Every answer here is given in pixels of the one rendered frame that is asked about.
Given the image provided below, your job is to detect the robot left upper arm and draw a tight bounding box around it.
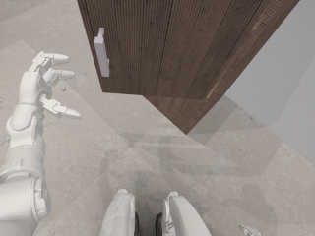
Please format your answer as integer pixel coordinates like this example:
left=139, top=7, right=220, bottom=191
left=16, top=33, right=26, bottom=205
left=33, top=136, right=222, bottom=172
left=0, top=176, right=52, bottom=236

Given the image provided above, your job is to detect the cupboard door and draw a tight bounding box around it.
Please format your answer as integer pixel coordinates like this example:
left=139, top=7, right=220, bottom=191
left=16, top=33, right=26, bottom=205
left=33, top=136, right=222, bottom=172
left=77, top=0, right=271, bottom=100

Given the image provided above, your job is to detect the robot right shin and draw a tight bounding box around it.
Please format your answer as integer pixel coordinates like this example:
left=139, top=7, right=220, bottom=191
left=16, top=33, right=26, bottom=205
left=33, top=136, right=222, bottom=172
left=161, top=192, right=178, bottom=236

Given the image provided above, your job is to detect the robot left hand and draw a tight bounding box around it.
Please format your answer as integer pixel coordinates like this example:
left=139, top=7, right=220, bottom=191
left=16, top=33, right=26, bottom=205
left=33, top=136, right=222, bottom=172
left=19, top=51, right=82, bottom=120

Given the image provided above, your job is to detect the handle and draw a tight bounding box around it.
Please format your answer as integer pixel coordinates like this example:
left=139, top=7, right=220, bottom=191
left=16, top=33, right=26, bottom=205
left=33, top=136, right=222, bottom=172
left=94, top=28, right=110, bottom=77

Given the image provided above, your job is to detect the right robot thigh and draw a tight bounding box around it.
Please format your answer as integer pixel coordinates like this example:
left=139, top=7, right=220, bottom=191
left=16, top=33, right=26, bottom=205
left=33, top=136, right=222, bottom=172
left=162, top=195, right=212, bottom=236

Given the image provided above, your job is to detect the robot left forearm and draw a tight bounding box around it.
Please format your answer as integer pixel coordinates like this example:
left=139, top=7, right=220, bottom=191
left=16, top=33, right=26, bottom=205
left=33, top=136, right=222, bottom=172
left=0, top=103, right=45, bottom=184

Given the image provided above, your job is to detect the robot right hand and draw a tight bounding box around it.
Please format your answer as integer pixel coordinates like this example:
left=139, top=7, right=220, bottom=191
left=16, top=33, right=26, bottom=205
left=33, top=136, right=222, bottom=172
left=239, top=224, right=261, bottom=236

